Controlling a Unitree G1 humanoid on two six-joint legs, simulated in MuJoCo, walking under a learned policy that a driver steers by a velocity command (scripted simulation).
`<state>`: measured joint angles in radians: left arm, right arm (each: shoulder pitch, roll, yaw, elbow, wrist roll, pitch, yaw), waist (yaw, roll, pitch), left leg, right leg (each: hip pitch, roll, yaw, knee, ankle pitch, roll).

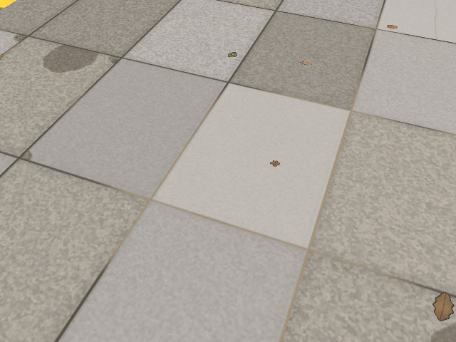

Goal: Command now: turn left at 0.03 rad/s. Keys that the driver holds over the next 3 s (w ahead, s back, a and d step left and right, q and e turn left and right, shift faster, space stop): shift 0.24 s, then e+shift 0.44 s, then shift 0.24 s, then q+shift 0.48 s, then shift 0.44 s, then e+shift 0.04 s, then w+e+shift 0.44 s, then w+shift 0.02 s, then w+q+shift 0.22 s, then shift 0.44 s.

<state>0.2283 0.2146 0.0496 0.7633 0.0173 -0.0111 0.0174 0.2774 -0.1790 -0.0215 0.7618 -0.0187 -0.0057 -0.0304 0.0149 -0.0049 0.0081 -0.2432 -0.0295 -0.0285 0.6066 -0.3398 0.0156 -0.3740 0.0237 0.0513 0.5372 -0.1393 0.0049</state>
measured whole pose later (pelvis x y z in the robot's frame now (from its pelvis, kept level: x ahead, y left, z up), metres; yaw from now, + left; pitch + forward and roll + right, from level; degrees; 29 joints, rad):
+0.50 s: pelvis +0.03 -0.01 +0.00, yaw -8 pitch +2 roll +1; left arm 0.15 0.26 0.08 0.73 -0.02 0.04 -0.01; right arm 0.23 -0.26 -0.09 0.73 0.00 0.02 -0.08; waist -0.02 0.02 0.03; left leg -0.22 0.04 0.10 0.61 -0.42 0.00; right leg -0.50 -0.02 -0.03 0.87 -0.42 0.01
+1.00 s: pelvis +0.06 -0.04 +0.01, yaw -24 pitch +2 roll +0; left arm 0.14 0.25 0.03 0.63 0.02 0.04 0.03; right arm 0.18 -0.27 -0.06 0.70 0.00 0.00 -0.03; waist 0.00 0.02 -0.01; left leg -0.45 0.02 -0.06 0.77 -0.31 -0.07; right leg -0.33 0.13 0.15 0.52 -0.21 -0.07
